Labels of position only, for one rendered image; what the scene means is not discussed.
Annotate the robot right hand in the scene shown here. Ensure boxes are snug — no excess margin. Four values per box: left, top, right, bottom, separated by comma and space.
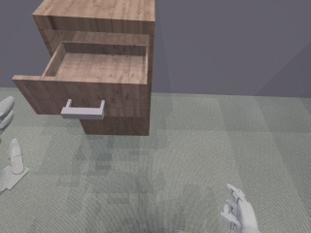
221, 183, 259, 233

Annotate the cabinet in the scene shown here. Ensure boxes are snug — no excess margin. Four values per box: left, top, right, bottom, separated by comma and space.
32, 0, 156, 136

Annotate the handle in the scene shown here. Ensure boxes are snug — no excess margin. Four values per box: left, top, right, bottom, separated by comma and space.
60, 99, 105, 120

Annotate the drawer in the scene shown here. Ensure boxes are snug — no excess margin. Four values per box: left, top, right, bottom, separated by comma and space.
12, 41, 149, 117

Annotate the robot left hand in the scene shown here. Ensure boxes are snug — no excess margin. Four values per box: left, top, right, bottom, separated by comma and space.
0, 96, 29, 195

